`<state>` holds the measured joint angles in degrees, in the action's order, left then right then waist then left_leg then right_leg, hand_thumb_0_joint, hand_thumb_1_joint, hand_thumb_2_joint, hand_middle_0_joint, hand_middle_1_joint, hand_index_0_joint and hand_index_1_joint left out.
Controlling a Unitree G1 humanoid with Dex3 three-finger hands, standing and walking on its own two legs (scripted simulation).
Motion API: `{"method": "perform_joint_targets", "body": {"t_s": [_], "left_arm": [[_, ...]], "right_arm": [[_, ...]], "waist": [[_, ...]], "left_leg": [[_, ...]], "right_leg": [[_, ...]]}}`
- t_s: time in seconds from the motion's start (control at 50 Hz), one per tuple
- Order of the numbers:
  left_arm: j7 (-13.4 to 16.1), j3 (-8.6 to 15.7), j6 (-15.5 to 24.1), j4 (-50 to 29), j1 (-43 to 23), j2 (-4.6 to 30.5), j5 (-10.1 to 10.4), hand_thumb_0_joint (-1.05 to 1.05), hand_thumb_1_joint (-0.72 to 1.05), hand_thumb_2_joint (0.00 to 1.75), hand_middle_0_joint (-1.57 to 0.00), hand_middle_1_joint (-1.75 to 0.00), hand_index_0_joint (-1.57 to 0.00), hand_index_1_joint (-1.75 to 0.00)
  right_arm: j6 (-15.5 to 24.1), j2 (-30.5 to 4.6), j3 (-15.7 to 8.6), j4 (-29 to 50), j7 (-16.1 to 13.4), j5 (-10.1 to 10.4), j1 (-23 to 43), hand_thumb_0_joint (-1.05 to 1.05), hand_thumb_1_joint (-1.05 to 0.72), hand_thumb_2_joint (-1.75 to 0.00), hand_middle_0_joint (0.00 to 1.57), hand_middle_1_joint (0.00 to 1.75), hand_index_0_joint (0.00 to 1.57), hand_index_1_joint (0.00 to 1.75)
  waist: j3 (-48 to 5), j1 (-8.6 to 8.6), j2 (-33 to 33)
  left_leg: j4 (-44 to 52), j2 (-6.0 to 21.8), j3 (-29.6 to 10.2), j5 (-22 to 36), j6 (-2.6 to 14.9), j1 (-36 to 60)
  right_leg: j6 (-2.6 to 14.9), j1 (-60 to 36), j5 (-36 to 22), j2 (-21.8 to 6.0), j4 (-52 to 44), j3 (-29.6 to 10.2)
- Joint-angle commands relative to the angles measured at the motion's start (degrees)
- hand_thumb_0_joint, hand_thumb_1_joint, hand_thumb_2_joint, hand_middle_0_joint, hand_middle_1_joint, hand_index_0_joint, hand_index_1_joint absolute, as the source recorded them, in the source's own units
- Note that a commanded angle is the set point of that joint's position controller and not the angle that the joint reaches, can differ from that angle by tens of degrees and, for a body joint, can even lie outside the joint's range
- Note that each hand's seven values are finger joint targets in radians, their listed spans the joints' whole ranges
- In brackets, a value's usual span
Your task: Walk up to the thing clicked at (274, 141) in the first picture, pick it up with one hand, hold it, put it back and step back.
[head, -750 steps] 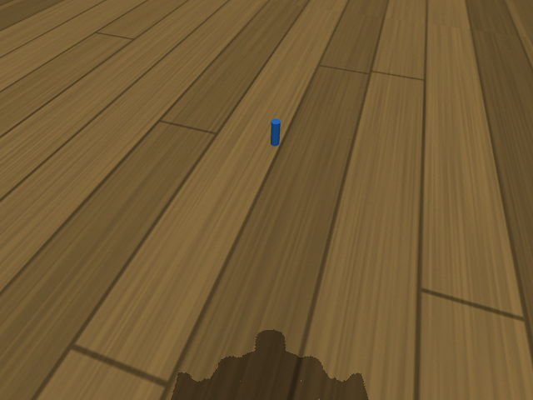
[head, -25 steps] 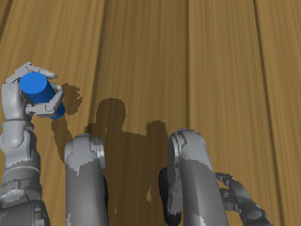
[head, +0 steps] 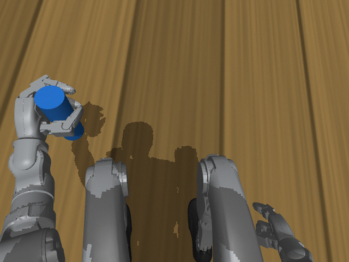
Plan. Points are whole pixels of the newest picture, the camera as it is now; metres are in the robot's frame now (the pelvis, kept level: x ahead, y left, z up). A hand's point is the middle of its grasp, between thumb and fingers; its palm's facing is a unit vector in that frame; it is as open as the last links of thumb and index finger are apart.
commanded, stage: settle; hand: left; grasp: from the side
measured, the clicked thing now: (63, 116) +0.42 +0.24 -0.05
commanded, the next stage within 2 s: lift in 0.06 s
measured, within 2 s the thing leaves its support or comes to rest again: neither
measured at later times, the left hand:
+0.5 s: hand (59, 105) +0.41 +0.23 +0.01, palm faces +0.06 -1.00 -0.04, open 7.1 cm
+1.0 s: hand (11, 69) +0.39 +0.22 +0.17, palm faces +0.08 -1.00 -0.05, open 7.1 cm
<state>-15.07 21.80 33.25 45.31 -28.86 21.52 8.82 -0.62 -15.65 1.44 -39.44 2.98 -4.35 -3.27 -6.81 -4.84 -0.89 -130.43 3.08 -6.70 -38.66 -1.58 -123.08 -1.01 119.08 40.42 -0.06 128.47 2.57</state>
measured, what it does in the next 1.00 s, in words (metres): rises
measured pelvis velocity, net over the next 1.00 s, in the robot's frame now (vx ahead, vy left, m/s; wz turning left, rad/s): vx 0.02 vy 0.00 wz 0.04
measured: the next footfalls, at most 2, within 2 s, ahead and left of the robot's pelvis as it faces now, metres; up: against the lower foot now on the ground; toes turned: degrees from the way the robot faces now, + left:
none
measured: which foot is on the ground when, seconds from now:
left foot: down 0.00-1.00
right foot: down 0.00-1.00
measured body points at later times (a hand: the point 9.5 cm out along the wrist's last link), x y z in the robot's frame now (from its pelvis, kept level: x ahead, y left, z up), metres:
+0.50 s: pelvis +0.00 +0.00 +0.03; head +0.19 +0.04 +0.43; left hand +0.40 +0.28 +0.02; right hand +0.14 -0.26 -0.10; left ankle +0.09 +0.14 -0.34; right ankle +0.09 -0.13 -0.34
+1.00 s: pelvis +0.02 +0.00 +0.15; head +0.19 +0.03 +0.57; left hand +0.38 +0.27 +0.17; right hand +0.21 -0.24 +0.03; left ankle +0.09 +0.14 -0.34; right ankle +0.09 -0.13 -0.34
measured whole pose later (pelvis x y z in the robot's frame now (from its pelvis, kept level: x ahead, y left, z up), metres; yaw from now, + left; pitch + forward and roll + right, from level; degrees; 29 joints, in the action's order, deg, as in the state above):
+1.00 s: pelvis +0.02 +0.00 +0.15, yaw +2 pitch +30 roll -3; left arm -10.5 14.2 18.6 18.0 -13.1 16.8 11.9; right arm 1.3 -14.1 -0.6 -35.4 -1.3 1.4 -5.6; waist -10.5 -1.9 1.3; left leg -103.4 3.4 -3.5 -37.1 -1.1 -96.9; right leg -0.9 93.5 38.7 -0.9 101.8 2.0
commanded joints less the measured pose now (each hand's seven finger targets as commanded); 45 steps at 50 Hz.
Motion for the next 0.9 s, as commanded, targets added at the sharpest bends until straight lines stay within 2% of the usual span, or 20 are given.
{"method": "perform_joint_targets", "body": {"t_s": [0.0,0.08,0.1,0.14,0.16,0.24,0.32,0.38,0.42,0.46,0.52,0.58,0.6,0.62,0.64,0.72,0.8,0.82,0.84,0.88], "left_arm": [[0.2,3.4,5.9,-15.2,-18.5,13.5,1.6,0.0,0.42,1.33,-1.35,-1.41,-1.34,-1.43],[-0.1,2.3,5.4,-10.7,-16.4,11.6,1.3,0.0,0.47,1.34,-1.33,-1.4,-1.32,-1.42],[0.2,3.2,5.7,-11.9,-18.0,12.5,1.5,0.0,0.47,1.33,-1.33,-1.39,-1.32,-1.41],[0.3,2.6,6.2,-13.5,-19.8,12.3,1.6,0.0,0.45,1.35,-1.33,-1.4,-1.32,-1.42],[0.4,3.0,6.2,-13.2,-20.4,12.9,1.4,0.0,0.46,1.27,-1.37,-1.44,-1.4,-1.42],[-0.3,2.7,6.0,-13.1,-17.9,12.5,1.6,0.0,0.37,1.23,-1.33,-1.41,-1.35,-1.4],[-1.3,2.7,5.1,-15.2,-17.1,12.3,2.2,0.0,0.4,1.23,-1.31,-1.39,-1.33,-1.38],[-1.1,3.6,4.2,-17.2,-15.7,13.5,2.6,0.0,0.41,1.22,-1.3,-1.39,-1.33,-1.37],[-1.4,1.9,3.4,-18.8,-14.6,11.1,3.4,0.0,0.42,1.22,-1.29,-1.38,-1.31,-1.36],[-1.2,2.6,2.6,-20.7,-14.4,11.9,3.8,0.0,0.45,1.22,-1.29,-1.38,-1.31,-1.36],[-1.3,0.6,1.0,-21.1,-10.0,9.4,3.9,0.0,0.43,1.24,-1.29,-1.4,-1.32,-1.38],[-0.6,1.8,0.1,-27.0,-11.4,11.9,4.2,0.0,0.43,1.22,-1.28,-1.38,-1.31,-1.35],[-0.6,0.9,-0.3,-27.6,-10.8,10.5,4.6,0.0,0.44,1.22,-1.28,-1.38,-1.31,-1.36],[-0.3,1.3,-0.8,-28.8,-10.3,10.4,4.8,0.0,0.46,1.24,-1.28,-1.38,-1.31,-1.36],[-0.2,0.3,-1.5,-27.9,-6.9,8.8,4.9,0.0,0.48,1.26,-1.29,-1.39,-1.31,-1.37],[1.2,0.3,-3.1,-37.0,-7.7,10.5,5.2,0.0,0.43,1.25,-1.29,-1.39,-1.32,-1.38],[2.4,-1.9,-6.4,-36.0,-0.8,6.6,5.2,0.0,0.43,1.25,-1.27,-1.39,-1.3,-1.37],[3.1,-0.6,-6.7,-37.9,-1.7,8.1,5.2,0.0,0.45,1.25,-1.26,-1.38,-1.29,-1.36],[3.4,-1.9,-7.4,-37.6,0.9,6.6,4.8,0.0,0.43,1.24,-1.26,-1.38,-1.29,-1.36],[4.5,-1.6,-7.9,-44.1,-1.0,8.4,4.5,0.0,0.44,1.25,-1.27,-1.39,-1.3,-1.37]], "right_arm": [[1.5,-11.6,-4.2,4.2,-0.8,0.4,-5.9,0.0,-0.88,-0.9,0.2,0.3,0.2,0.3],[1.8,-11.4,-4.0,3.6,-0.8,0.4,-6.4,0.0,-0.88,-0.9,0.2,0.3,0.2,0.3],[1.8,-11.4,-4.0,3.7,-0.9,0.5,-6.6,0.0,-0.88,-0.9,0.2,0.3,0.2,0.3],[1.8,-10.9,-3.8,3.9,-0.9,0.5,-6.8,0.0,-0.88,-0.9,0.2,0.3,0.2,0.3],[1.9,-10.9,-4.0,3.4,-0.8,0.4,-7.1,0.0,-0.92,-0.9,0.2,0.3,0.2,0.3],[2.2,-10.9,-4.4,3.4,-0.9,0.5,-7.8,0.0,-0.92,-0.9,0.2,0.3,0.2,0.3],[2.3,-11.2,-4.8,3.7,-1.2,1.1,-7.8,0.0,-0.91,-0.9,0.2,0.3,0.2,0.3],[2.3,-11.2,-4.9,4.1,-1.6,1.8,-7.7,0.0,-0.91,-0.9,0.2,0.3,0.2,0.3],[2.5,-10.8,-5.0,5.0,-1.7,2.1,-7.4,0.0,-0.91,-0.9,0.2,0.3,0.2,0.3],[2.8,-10.8,-5.2,4.6,-2.0,2.4,-8.0,0.0,-0.9,-0.89,0.2,0.3,0.2,0.3],[3.0,-10.3,-5.4,6.0,-2.3,3.0,-7.4,0.0,-0.9,-0.89,0.2,0.3,0.2,0.3],[3.2,-10.2,-5.4,6.6,-2.8,3.6,-7.1,0.0,-0.89,-0.89,0.2,0.3,0.2,0.3],[3.3,-10.0,-5.3,7.0,-2.9,3.9,-7.0,0.0,-0.9,-0.89,0.2,0.3,0.2,0.3],[3.3,-9.9,-5.4,7.0,-3.0,4.0,-7.3,0.0,-0.89,-0.89,0.2,0.3,0.2,0.3],[3.4,-9.7,-5.5,7.5,-3.2,4.2,-6.9,0.0,-0.89,-0.89,0.2,0.3,0.2,0.3],[3.7,-8.7,-5.7,8.3,-3.7,4.7,-7.2,0.0,-0.9,-0.89,0.2,0.3,0.2,0.3],[4.0,-8.5,-5.8,8.7,-4.3,5.5,-6.6,0.0,-0.89,-0.89,0.2,0.3,0.2,0.3],[3.9,-8.5,-5.8,9.0,-4.4,5.6,-6.8,0.0,-0.88,-0.89,0.2,0.3,0.2,0.3],[3.9,-8.5,-5.7,9.3,-4.5,5.7,-6.6,0.0,-0.89,-0.89,0.2,0.3,0.2,0.3],[3.8,-7.9,-5.6,9.8,-4.8,5.9,-6.7,0.0,-0.88,-0.89,0.2,0.3,0.2,0.3]], "waist": [[-36.1,0.71,10.3],[-35.8,-0.02,9.6],[-36.4,0.23,9.4],[-36.2,0.06,9.9],[-37.0,0.17,9.2],[-38.8,0.6,8.5],[-39.2,0.8,10.0],[-38.9,1.81,9.8],[-38.9,0.93,8.6],[-40.5,1.74,8.4],[-38.4,1.03,7.0],[-39.3,2.04,8.2],[-38.9,1.95,8.7],[-39.2,2.04,8.3],[-38.6,2.02,7.4],[-41.6,2.83,7.2],[-38.7,2.43,5.7],[-39.2,3.04,5.9],[-38.9,3.35,6.4],[-40.4,3.86,7.5]], "left_leg": [[16.5,-1.4,3.6,3.5,2.6,27.4],[16.5,-1.6,3.7,5.4,2.65,27.6],[16.5,-1.6,3.6,5.6,2.66,27.6],[16.9,-1.7,4.0,4.8,2.71,27.2],[16.9,-1.6,4.3,4.8,2.7,27.1],[16.7,-1.7,4.9,6.7,2.88,27.7],[18.8,-1.7,4.5,6.6,2.69,30.7],[20.7,-1.8,4.3,5.3,2.74,31.4],[21.1,-1.7,4.2,5.1,2.92,31.3],[21.6,-1.7,4.4,7.2,2.9,32.9],[23.1,-1.5,4.3,6.0,3.11,32.9],[25.7,-1.5,4.0,5.4,3.1,35.2],[26.9,-1.4,3.6,4.7,2.91,36.5],[27.4,-1.4,3.5,5.6,2.79,37.2],[28.0,-1.4,3.6,6.1,2.92,37.6],[30.5,-1.4,4.3,7.2,3.08,40.0],[33.9,-1.3,3.8,8.9,3.11,44.2],[34.5,-1.3,3.8,10.0,3.15,45.3],[36.3,-1.2,3.3,11.4,3.08,48.2],[39.1,-1.3,3.3,12.0,2.91,52.1]], "right_leg": [[3.49,-15.7,-6.8,1.6,-15.3,3.1],[3.38,-16.3,-8.6,1.5,-15.5,2.9],[3.43,-16.2,-8.7,1.5,-15.5,2.9],[3.36,-17.2,-7.9,1.3,-16.2,2.5],[3.23,-18.5,-7.9,1.4,-16.7,2.2],[3.05,-21.1,-9.2,1.3,-17.6,1.3],[3.42,-20.0,-9.3,1.3,-18.1,1.9],[3.54,-20.5,-7.9,1.2,-19.4,1.9],[3.32,-21.4,-7.8,1.2,-21.0,1.5],[3.25,-23.5,-9.6,1.1,-21.7,1.1],[3.06,-24.5,-8.5,1.0,-24.4,0.5],[3.27,-25.4,-7.9,0.9,-26.0,0.3],[3.35,-25.1,-7.3,0.9,-26.5,0.5],[3.24,-26.6,-8.1,0.9,-27.1,0.3],[3.12,-27.2,-8.5,0.9,-28.2,0.2],[2.61,-34.5,-9.4,0.5,-32.8,-1.6],[2.57,-36.4,-11.3,0.7,-36.1,-1.3],[2.54,-37.7,-12.3,0.6,-36.8,-1.3],[2.8,-37.9,-13.5,0.7,-37.2,-0.6],[2.75,-41.2,-14.2,0.5,-39.6,-0.7]]}}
